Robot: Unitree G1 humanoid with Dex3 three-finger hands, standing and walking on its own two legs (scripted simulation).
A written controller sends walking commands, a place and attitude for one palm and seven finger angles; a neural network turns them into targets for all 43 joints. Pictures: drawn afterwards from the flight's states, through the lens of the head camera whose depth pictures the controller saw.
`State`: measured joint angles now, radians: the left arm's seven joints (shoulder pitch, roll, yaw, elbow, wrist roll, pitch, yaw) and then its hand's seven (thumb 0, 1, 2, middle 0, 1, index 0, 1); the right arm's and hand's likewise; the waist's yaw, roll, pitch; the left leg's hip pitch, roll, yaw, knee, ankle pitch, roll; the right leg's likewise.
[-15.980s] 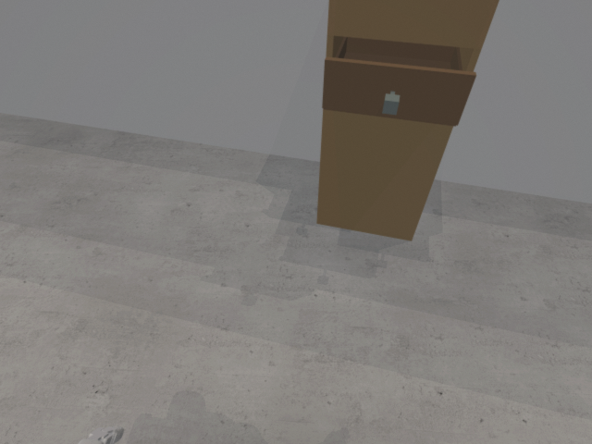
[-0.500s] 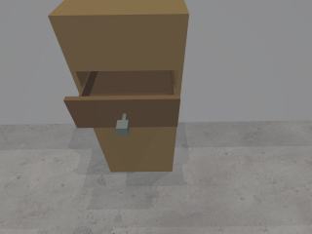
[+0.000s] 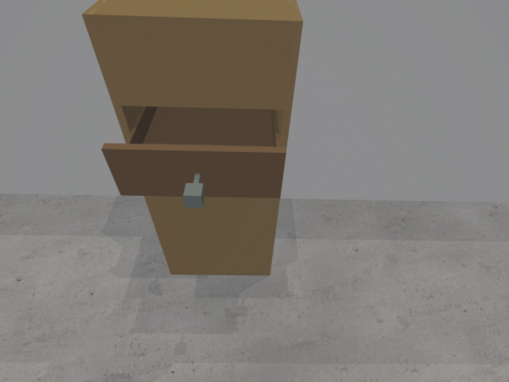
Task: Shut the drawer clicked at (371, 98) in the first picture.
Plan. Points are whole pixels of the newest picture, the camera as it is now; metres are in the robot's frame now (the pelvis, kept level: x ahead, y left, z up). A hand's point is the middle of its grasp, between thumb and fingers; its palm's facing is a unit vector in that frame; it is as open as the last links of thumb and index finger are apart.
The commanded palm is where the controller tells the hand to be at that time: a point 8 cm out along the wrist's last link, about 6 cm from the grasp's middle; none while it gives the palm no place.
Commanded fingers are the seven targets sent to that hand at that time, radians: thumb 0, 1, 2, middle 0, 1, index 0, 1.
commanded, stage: come to a stop and stand still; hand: left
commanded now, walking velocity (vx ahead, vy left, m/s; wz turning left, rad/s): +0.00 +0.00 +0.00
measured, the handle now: (195, 188) +0.50 +0.16 -0.01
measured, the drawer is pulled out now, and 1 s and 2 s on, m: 0.16 0.16 0.16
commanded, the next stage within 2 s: look again from close up in 0.08 s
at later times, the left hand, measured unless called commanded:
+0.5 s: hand out of the picture +0.04 +0.18 -0.18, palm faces +0.04 -0.98 -0.19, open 7.4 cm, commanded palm none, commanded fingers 0.00 0.90 0.90 -0.20 -0.30 -0.20 -0.30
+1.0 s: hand out of the picture +0.02 +0.19 -0.19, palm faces -0.02 -0.99 -0.14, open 7.4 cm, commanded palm none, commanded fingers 0.00 0.90 0.90 -0.20 -0.30 -0.20 -0.30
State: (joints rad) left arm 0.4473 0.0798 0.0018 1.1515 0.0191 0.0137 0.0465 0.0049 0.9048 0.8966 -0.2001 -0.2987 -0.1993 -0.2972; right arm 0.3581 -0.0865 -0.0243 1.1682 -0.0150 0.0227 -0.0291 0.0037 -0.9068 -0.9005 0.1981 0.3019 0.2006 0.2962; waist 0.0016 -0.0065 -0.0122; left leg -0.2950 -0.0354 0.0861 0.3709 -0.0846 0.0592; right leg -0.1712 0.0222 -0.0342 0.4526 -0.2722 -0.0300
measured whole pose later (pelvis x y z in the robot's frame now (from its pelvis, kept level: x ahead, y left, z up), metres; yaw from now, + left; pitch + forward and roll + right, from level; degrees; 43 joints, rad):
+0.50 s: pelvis +0.03 +0.02 -0.01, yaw +1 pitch +0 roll -1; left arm 0.33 0.14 0.00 1.05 0.02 -0.02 0.06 0.01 0.91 0.90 -0.20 -0.30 -0.20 -0.30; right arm 0.34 -0.14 0.01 1.07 -0.02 0.00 -0.02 0.02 -0.93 -0.90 0.20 0.30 0.20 0.30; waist -0.01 0.01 -0.03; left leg -0.34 -0.05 0.07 0.54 -0.21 0.10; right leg -0.15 0.01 -0.05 0.52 -0.36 -0.01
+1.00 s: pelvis +0.04 +0.03 +0.00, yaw -2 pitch +0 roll +0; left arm 0.34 0.16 0.00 1.06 0.04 0.04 0.03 0.01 0.91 0.90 -0.20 -0.30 -0.20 -0.30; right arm 0.23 -0.15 0.00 1.06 -0.02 -0.01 -0.03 0.01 -0.91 -0.90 0.20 0.30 0.20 0.30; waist 0.00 -0.05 0.02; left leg -0.28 -0.06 0.13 0.44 -0.17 0.12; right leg -0.27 -0.02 -0.01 0.74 -0.47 -0.02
